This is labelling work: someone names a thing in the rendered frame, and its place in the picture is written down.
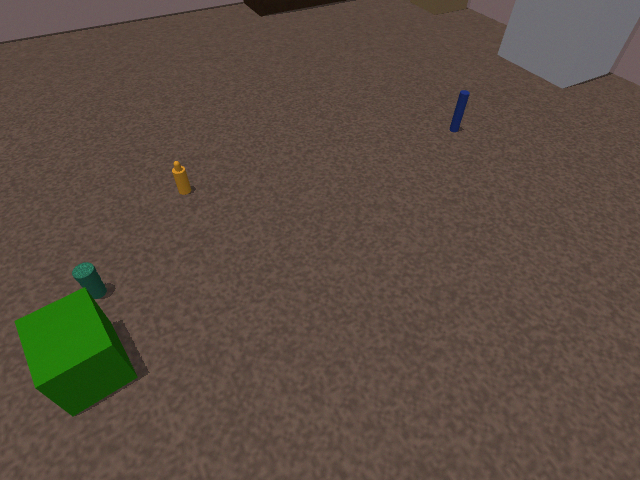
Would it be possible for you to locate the bookshelf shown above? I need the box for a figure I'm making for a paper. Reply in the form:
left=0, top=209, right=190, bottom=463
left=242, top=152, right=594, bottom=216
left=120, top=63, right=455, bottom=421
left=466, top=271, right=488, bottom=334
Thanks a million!
left=244, top=0, right=346, bottom=17

